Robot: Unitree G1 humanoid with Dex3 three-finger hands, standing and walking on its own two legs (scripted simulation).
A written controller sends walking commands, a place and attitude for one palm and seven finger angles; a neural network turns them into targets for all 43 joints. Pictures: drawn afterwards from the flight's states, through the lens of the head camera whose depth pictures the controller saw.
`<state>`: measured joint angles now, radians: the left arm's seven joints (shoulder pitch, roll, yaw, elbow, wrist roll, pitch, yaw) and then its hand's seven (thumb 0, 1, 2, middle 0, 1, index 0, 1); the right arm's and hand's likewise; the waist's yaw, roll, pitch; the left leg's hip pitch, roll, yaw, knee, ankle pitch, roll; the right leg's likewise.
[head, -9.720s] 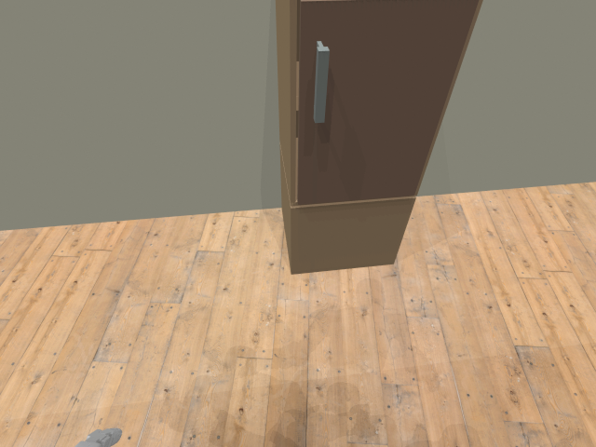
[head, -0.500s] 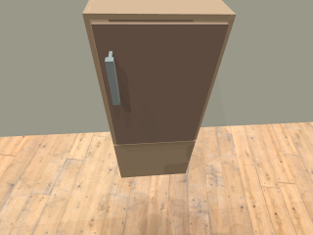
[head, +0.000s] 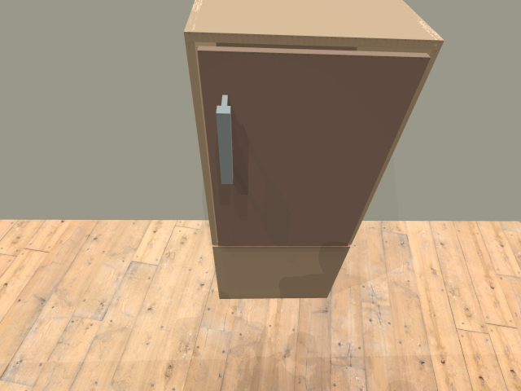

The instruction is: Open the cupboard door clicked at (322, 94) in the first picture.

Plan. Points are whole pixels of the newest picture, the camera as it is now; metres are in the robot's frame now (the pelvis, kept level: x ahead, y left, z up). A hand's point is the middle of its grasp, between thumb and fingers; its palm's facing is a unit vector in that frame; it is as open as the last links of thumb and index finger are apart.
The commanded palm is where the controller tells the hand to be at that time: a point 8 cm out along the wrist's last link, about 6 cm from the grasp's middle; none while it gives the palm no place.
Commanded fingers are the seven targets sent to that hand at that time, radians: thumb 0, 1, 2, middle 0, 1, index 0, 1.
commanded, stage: come to a stop and stand still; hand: left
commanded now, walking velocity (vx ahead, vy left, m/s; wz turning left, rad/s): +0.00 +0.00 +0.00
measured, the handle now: (226, 141) +0.55 +0.11 +0.08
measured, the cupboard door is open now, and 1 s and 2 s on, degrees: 0 0 0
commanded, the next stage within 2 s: look again from close up in 0.78 s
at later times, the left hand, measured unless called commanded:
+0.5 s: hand out of the picture +0.00 +0.14 -0.18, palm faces +0.02 -0.99 -0.16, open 7.4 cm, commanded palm none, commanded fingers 0.00 0.90 0.90 -0.20 -0.30 -0.20 -0.30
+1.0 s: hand out of the picture -0.01 +0.11 -0.18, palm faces +0.04 -0.99 -0.15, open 7.4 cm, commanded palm none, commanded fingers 0.00 0.90 0.90 -0.20 -0.30 -0.20 -0.30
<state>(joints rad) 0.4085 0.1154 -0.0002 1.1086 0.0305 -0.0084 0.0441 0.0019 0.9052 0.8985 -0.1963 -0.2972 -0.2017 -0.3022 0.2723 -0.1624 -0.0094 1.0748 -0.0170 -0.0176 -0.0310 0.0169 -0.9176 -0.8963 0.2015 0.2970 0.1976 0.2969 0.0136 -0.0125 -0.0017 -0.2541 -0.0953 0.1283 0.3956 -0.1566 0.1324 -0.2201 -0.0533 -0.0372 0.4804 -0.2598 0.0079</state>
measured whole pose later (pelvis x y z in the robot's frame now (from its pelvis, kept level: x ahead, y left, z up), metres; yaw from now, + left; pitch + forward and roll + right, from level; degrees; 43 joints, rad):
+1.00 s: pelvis +0.02 -0.04 +0.00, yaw +0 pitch -1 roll +0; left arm 0.36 0.12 -0.01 1.11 0.02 -0.02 0.05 0.00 0.90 0.90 -0.20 -0.30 -0.20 -0.30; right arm 0.29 -0.12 0.01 1.14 -0.01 -0.02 -0.03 0.01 -0.92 -0.90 0.20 0.30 0.20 0.30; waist 0.01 -0.02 0.02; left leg -0.21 -0.05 0.10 0.40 -0.18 0.08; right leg -0.15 -0.01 -0.06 0.43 -0.27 -0.01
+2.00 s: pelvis +0.01 -0.09 -0.06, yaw +2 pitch +9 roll +0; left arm 0.53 0.20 0.16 0.08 -0.22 -0.41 -0.17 0.01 0.54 0.74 -0.23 -0.53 -0.24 -0.54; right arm 0.14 -0.26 -0.06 0.49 0.01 -0.16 -0.02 0.01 -0.91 -0.90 0.20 0.30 0.20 0.30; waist 0.03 -0.05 -0.12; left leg -0.72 0.02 0.05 0.98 -0.42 0.02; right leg -0.63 0.03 -0.13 0.99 -0.52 -0.09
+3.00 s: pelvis +0.00 -0.03 -0.02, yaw +2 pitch +2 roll -2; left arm -0.02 0.40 0.36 0.23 -0.30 -0.09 -0.34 -0.01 -0.49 0.31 -0.30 -1.19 -0.30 -1.19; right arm 0.22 -0.23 0.08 0.59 0.05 -0.21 -0.10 0.02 -0.90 -0.90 0.21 0.30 0.20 0.30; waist 0.04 0.03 -0.03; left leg -0.43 -0.03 0.06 0.66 -0.28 0.10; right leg -0.31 0.00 -0.10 0.61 -0.34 0.00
